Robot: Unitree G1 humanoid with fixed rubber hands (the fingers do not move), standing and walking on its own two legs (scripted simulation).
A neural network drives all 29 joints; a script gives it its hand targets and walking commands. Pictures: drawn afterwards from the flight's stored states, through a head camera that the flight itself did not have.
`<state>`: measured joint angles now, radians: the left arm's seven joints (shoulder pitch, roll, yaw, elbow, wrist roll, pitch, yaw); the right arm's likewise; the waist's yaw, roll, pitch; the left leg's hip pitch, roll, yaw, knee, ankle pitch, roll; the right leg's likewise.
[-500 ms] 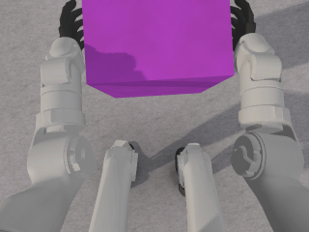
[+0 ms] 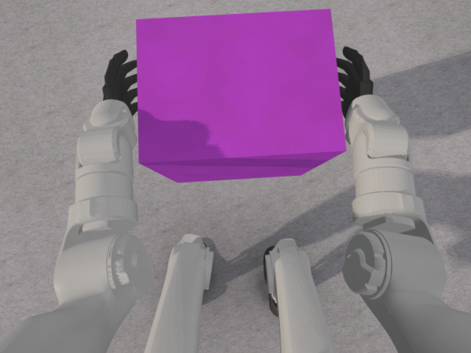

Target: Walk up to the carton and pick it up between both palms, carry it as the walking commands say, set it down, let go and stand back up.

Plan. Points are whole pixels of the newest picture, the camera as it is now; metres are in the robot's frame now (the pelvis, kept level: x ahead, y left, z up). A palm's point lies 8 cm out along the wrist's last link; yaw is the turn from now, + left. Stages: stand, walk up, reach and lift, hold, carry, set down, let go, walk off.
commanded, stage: reach and lift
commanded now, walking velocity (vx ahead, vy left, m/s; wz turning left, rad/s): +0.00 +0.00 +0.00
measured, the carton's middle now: (237, 115) +0.50 +0.02 -0.14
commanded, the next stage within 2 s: none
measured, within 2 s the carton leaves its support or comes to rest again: neither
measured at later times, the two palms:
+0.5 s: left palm (93, 102) +0.46 +0.20 +0.01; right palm (380, 97) +0.48 -0.16 +0.01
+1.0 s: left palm (54, 102) +0.43 +0.20 +0.08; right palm (420, 97) +0.45 -0.16 +0.08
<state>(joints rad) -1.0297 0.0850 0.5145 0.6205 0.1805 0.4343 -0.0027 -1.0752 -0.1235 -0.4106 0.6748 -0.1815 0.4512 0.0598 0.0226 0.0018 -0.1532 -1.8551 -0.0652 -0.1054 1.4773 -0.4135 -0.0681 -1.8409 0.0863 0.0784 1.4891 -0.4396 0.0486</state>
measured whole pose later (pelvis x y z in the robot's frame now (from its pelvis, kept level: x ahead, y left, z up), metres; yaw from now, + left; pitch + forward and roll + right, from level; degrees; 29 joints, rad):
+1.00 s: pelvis +0.04 +0.00 +0.12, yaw +1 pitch +32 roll -1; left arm -0.63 -0.04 0.48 0.50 0.22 0.40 -0.04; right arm -0.66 0.00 -0.39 0.56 -0.21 0.41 0.09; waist 0.02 0.01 -0.18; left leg -1.23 -0.06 -0.13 1.00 -0.33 -0.05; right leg -1.21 0.07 0.10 1.00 -0.35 0.03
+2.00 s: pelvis +0.09 +0.01 +0.22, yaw +1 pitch +6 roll +0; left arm -0.30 -0.10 0.37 0.35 0.26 0.52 -0.06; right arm -0.32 0.06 -0.31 0.40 -0.25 0.52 0.13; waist 0.02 0.00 -0.06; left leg -0.33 -0.03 -0.13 0.38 -0.16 -0.02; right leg -0.31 0.03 0.11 0.38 -0.18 0.02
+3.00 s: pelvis +0.10 +0.01 +0.22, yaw +0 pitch -5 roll +0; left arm -0.20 -0.09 0.27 0.15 0.24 0.73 -0.08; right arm -0.18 0.07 -0.24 0.14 -0.23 0.74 0.13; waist -0.01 0.00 0.01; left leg -0.03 -0.02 -0.11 0.26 -0.15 -0.01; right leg -0.01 0.02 0.11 0.25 -0.16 0.01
